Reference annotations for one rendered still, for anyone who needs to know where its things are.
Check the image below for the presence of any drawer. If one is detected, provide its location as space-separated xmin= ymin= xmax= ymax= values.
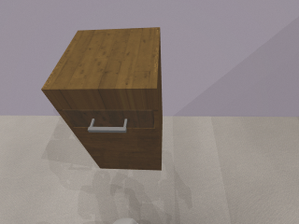
xmin=63 ymin=109 xmax=154 ymax=128

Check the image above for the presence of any cabinet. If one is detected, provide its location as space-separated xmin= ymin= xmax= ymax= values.
xmin=41 ymin=27 xmax=163 ymax=171

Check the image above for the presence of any handle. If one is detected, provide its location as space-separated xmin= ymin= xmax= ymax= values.
xmin=88 ymin=119 xmax=128 ymax=133

